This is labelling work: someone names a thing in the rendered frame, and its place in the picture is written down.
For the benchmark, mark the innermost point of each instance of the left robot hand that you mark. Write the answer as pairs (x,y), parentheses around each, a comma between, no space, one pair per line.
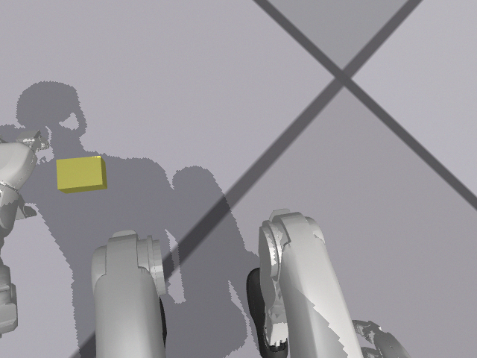
(17,162)

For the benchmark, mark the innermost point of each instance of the small box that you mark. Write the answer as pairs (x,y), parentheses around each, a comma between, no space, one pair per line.
(81,174)

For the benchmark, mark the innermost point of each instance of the right robot hand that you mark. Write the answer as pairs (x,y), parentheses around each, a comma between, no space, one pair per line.
(387,346)

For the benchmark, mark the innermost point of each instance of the right robot foot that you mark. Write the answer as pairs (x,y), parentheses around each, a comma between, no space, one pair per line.
(257,311)

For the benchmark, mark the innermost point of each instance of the left robot arm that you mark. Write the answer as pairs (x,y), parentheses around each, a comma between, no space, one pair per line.
(9,201)

